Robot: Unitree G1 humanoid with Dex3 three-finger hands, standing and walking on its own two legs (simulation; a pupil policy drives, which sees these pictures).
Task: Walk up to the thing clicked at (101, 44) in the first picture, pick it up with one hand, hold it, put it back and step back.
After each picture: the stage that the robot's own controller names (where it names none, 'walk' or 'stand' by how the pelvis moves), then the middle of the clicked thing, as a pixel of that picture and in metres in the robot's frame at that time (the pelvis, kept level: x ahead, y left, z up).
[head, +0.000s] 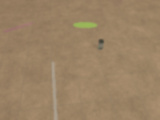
stand; (100, 44) +1.41 -0.24 -0.72
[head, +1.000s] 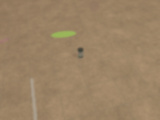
walk; (80, 53) +1.30 +0.09 -0.70
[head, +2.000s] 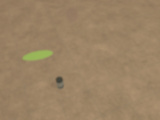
walk; (59, 82) +0.85 +0.25 -0.71
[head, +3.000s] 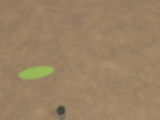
walk; (61, 112) +0.52 +0.18 -0.69
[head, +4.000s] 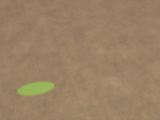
stand; out of the picture +0.41 +0.17 -0.72
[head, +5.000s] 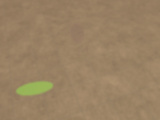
stand; out of the picture +0.40 +0.18 -0.72
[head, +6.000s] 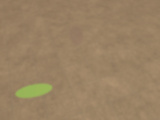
stand; out of the picture +0.40 +0.19 -0.73
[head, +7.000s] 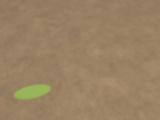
stand; out of the picture +0.39 +0.19 -0.73
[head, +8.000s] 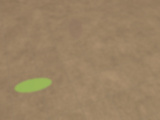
go down; out of the picture +0.40 +0.18 -0.72
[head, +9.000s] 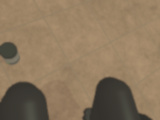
go down; (10, 54) +0.46 +0.25 -0.29
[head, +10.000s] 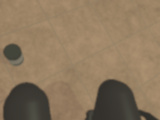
close in; (14, 55) +0.46 +0.25 -0.30
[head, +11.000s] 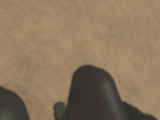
close in; out of the picture +0.43 +0.30 -0.22
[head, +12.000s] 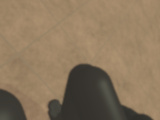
close; out of the picture +0.42 +0.29 -0.22
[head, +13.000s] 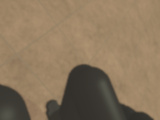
lift; out of the picture +0.39 +0.26 -0.23
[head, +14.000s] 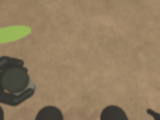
lift; (20, 85) +0.33 +0.20 +0.00
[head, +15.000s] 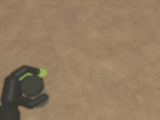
hold; (36, 92) +0.32 +0.16 +0.01
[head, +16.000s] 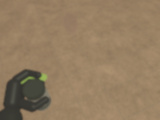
hold; (38, 95) +0.32 +0.16 +0.01
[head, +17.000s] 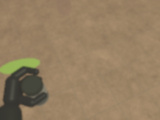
crouch; (36, 91) +0.34 +0.16 -0.04
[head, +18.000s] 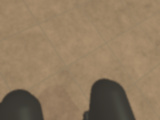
lower; out of the picture +0.47 +0.26 -0.08
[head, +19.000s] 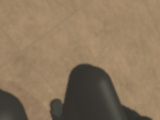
lower; out of the picture +0.42 +0.31 -0.22
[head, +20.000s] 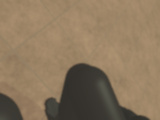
lower; out of the picture +0.42 +0.31 -0.23
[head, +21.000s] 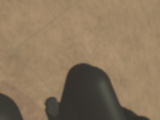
lower; out of the picture +0.43 +0.31 -0.23
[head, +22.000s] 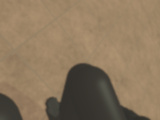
lower; out of the picture +0.43 +0.32 -0.22
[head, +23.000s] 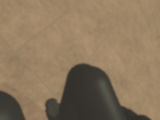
open; out of the picture +0.42 +0.29 -0.23
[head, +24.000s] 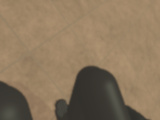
stand; out of the picture +0.42 +0.28 -0.23
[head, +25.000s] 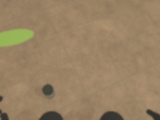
walk; (49, 91) +0.43 +0.19 -0.52
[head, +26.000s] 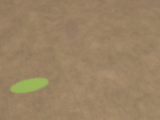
stand; out of the picture +0.40 +0.16 -0.67
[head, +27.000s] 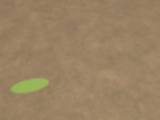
stand; out of the picture +0.40 +0.17 -0.67
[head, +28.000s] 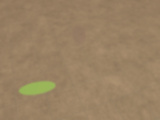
stand; out of the picture +0.40 +0.14 -0.72
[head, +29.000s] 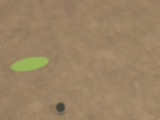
walk; (60, 109) +0.46 +0.13 -0.71
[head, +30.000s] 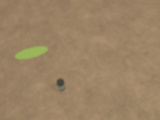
walk; (61, 85) +0.70 +0.21 -0.70
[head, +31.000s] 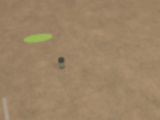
stand; (61, 63) +1.03 +0.18 -0.70
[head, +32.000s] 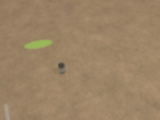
stand; (61, 68) +1.03 +0.20 -0.72
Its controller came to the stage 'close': yes
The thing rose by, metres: 0.71
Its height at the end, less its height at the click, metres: +0.00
